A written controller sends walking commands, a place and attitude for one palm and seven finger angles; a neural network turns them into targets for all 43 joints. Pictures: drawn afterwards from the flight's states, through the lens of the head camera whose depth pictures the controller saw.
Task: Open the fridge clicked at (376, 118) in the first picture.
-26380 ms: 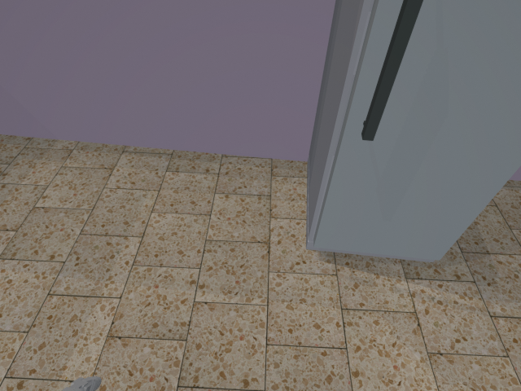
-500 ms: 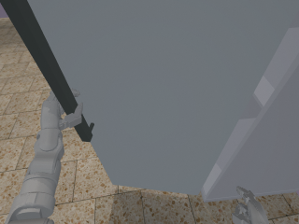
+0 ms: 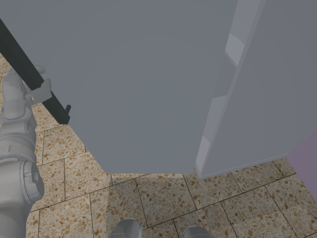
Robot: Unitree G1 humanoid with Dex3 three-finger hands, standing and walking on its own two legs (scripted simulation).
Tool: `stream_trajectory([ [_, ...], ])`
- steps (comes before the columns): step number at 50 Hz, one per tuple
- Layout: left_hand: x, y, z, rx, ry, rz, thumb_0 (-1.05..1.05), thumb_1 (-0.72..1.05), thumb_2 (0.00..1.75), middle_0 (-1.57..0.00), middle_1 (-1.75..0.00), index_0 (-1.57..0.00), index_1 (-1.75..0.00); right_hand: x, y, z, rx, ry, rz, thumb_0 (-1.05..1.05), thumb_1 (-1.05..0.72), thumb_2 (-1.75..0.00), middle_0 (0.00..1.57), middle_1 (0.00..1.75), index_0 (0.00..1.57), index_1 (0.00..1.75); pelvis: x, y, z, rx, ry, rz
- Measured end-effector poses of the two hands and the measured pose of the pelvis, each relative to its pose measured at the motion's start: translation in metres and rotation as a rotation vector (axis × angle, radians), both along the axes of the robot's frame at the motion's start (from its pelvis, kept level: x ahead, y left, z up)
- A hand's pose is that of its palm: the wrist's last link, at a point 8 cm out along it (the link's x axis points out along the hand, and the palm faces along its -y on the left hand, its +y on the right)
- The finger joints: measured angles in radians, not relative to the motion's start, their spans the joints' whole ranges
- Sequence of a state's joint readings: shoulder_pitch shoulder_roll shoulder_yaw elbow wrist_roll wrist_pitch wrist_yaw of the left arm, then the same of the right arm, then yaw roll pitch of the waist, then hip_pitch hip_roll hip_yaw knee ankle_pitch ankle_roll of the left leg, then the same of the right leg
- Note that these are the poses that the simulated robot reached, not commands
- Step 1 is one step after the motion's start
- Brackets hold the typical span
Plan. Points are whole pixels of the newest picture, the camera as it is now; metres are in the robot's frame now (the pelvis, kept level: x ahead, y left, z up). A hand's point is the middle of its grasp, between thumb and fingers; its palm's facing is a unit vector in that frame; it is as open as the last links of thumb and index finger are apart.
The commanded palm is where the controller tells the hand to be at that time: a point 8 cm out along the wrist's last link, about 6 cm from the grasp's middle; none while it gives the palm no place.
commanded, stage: stop walking and hold the door back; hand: left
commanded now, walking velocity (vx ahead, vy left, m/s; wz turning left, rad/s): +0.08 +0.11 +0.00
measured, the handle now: (23, 54) +0.50 +0.30 +0.21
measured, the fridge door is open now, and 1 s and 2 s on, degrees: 75 70 70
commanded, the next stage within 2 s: loosen the grip on the handle in 0.78 s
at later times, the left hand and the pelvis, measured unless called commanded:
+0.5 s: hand (46, 80) +0.49 +0.28 +0.13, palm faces +0.25 -0.95 -0.20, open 6.0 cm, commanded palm +0.46 +0.34 +0.11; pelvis +0.02 +0.04 +0.00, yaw -2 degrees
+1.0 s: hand (46, 77) +0.50 +0.28 +0.14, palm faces +0.24 -0.96 -0.17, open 6.2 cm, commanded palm +0.45 +0.32 +0.14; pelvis +0.02 +0.03 +0.01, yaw -3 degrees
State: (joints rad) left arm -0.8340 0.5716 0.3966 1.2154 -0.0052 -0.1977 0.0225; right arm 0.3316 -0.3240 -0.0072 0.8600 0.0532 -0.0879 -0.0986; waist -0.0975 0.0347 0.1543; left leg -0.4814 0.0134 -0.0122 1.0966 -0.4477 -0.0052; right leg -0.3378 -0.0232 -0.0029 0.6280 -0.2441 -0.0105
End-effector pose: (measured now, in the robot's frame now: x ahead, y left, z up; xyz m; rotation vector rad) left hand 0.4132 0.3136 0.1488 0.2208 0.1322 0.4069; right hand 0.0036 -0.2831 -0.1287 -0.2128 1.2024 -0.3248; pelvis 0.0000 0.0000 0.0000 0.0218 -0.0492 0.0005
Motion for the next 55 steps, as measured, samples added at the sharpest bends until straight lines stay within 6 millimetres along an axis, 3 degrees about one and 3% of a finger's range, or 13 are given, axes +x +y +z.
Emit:
stream_trajectory([
  [6,0.011,0.003,0.001,-0.045,0.022,-0.026,-0.01,0.58,0.76,-0.32,-1.28,-0.45,-1.4,0.024,-0.011,0.029,-0.077,-0.099,0.032,0.02,-0.91,-0.9,0.21,0.3,0.21,0.3,0.003,0.01,0.01,0.022,0.01,-0.019],
  [10,0.023,0.008,-0.001,-0.064,0.007,-0.077,-0.01,0.56,0.77,-0.34,-1.31,-0.46,-1.4,0.043,-0.008,0.039,-0.141,-0.164,0.048,0.01,-0.91,-0.9,0.21,0.3,0.21,0.3,0.01,0.027,0.004,-0.017,0.019,-0.031],
  [16,0.034,0.011,-0.003,-0.058,-0.033,-0.129,-0.02,0.56,0.76,-0.36,-1.34,-0.45,-1.4,0.064,0.025,0.044,-0.111,-0.198,0.047,0.01,-0.91,-0.9,0.2,0.3,0.2,0.3,0.015,0.037,0.005,-0.021,0.036,-0.049],
  [22,0.038,0.01,-0.004,-0.021,-0.041,-0.137,-0.03,0.56,0.77,-0.37,-1.35,-0.45,-1.4,0.077,0.057,0.028,-0.015,-0.2,0.064,0.01,-0.91,-0.9,0.21,0.3,0.21,0.3,0.02,0.038,0.002,-0.043,0.05,-0.042],
  [31,0.045,0.012,-0.005,-0.024,-0.031,-0.168,-0.05,0.56,0.78,-0.38,-1.36,-0.46,-1.4,0.078,0.074,0.029,-0.016,-0.17,0.058,0.01,-0.91,-0.9,0.21,0.3,0.21,0.3,0.027,0.053,0.006,-0.028,0.063,-0.057],
  [44,0.042,0.008,-0.006,-0.005,-0.045,-0.14,-0.06,0.6,0.77,-0.35,-1.35,-0.44,-1.4,0.066,0.049,0.031,-0.056,-0.14,0.027,0.01,-0.91,-0.9,0.21,0.3,0.21,0.3,0.024,0.044,0.007,-0.036,0.08,-0.064],
  [48,0.048,0.011,-0.003,-0.059,0.002,-0.154,-0.05,0.57,0.75,-0.34,-1.33,-0.45,-1.4,0.061,0.039,0.045,-0.068,-0.175,0.046,0.01,-0.91,-0.9,0.21,0.3,0.21,0.3,0.021,0.037,0.007,-0.019,0.11,-0.049],
  [55,0.046,0.014,-0.002,-0.008,-0.06,-0.146,-0.01,0.32,0.62,-0.37,-1.33,-0.45,-1.4,0.049,0.022,0.053,-0.094,-0.182,0.05,0.01,-0.91,-0.9,0.21,0.3,0.21,0.3,0.015,0.03,0.003,-0.021,0.155,-0.046],
])
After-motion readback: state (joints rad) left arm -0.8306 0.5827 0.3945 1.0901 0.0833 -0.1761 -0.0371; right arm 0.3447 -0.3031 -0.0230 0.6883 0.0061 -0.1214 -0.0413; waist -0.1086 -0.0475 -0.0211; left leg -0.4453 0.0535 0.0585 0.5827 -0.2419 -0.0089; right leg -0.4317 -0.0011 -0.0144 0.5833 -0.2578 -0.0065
